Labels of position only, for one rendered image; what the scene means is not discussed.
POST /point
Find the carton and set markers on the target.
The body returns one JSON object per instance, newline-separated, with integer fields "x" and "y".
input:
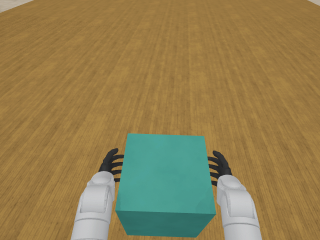
{"x": 165, "y": 187}

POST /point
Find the robot left forearm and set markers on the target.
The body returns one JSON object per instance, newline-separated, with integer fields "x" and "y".
{"x": 93, "y": 215}

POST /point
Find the robot right forearm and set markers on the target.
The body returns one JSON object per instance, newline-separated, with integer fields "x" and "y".
{"x": 238, "y": 212}

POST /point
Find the right robot hand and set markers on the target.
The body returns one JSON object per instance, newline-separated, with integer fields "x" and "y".
{"x": 222, "y": 168}

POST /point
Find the left robot hand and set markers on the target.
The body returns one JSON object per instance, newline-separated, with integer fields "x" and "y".
{"x": 107, "y": 164}

